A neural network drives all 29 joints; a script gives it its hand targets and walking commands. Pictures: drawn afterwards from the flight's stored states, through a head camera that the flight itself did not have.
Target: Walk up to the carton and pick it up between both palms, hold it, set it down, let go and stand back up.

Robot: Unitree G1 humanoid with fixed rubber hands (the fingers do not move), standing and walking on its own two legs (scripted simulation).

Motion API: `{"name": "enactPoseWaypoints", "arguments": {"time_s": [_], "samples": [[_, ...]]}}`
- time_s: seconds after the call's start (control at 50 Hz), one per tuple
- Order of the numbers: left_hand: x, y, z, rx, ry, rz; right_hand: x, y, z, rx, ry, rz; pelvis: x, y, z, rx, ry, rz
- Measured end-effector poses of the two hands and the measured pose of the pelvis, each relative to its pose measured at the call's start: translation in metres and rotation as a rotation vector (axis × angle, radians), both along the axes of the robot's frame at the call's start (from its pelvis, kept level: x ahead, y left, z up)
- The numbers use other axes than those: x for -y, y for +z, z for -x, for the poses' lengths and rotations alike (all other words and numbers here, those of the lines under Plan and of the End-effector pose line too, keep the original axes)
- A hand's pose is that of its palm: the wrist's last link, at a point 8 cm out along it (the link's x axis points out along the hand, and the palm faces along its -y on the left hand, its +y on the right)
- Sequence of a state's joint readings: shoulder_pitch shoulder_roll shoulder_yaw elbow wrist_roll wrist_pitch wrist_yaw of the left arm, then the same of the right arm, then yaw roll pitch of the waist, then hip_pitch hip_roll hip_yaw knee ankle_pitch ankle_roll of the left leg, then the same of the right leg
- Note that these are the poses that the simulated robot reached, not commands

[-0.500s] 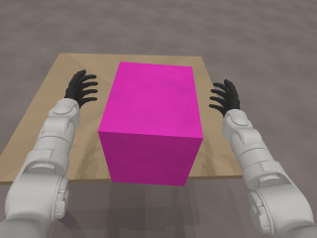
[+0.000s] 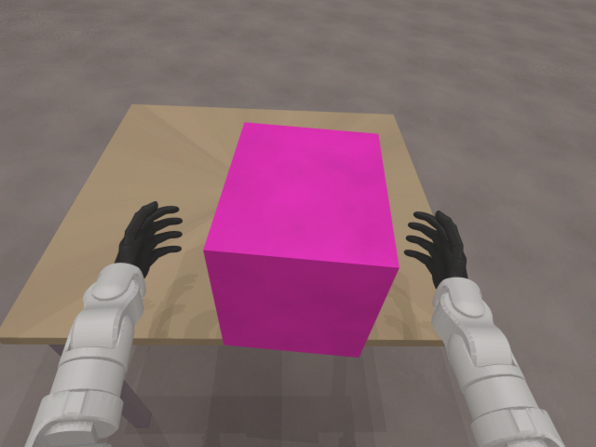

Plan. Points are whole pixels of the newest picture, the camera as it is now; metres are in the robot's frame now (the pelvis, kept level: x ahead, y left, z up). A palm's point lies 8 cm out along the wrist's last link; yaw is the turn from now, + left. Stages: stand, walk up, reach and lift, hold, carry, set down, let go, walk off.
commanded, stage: set down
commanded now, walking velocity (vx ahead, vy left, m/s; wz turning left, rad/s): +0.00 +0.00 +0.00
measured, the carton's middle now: (301, 239) +0.42 +0.00 +0.03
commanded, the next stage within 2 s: let go in 1.96 s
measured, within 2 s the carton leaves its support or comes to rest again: neither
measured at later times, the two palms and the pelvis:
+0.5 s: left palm (130, 332) +0.26 +0.23 +0.03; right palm (452, 341) +0.24 -0.19 +0.04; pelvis +0.01 +0.00 +0.00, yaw +0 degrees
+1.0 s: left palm (121, 384) +0.21 +0.23 -0.01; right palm (450, 378) +0.21 -0.19 +0.00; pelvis +0.02 +0.01 +0.00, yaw -1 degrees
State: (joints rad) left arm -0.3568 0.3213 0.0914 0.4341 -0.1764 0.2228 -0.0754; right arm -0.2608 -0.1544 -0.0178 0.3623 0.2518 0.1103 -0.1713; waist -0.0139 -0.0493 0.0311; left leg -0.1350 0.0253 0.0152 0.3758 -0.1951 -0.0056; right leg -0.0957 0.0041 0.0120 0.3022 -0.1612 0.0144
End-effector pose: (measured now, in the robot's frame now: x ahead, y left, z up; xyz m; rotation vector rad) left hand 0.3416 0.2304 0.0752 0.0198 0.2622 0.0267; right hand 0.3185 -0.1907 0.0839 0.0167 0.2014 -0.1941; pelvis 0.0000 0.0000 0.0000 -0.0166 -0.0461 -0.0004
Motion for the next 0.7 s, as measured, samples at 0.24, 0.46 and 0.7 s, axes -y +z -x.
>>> {"name": "enactPoseWaypoints", "arguments": {"time_s": [0.24,0.46,0.7], "samples": [[0.005,-0.022,0.041,-0.012,-0.008,-0.005,0.0,-0.027,0.041,-0.012,-0.008,-0.017,-0.002,0.0,-0.007,0.02,-0.006,-0.002],[0.005,-0.038,0.077,-0.011,0.003,0.005,-0.002,-0.04,0.074,-0.026,-0.002,-0.024,0.001,0.0,-0.011,0.035,-0.006,-0.006],[-0.001,-0.06,0.113,-0.028,0.014,0.006,-0.003,-0.059,0.107,-0.069,-0.038,-0.02,0.001,-0.001,-0.013,0.049,-0.002,-0.003]]}}
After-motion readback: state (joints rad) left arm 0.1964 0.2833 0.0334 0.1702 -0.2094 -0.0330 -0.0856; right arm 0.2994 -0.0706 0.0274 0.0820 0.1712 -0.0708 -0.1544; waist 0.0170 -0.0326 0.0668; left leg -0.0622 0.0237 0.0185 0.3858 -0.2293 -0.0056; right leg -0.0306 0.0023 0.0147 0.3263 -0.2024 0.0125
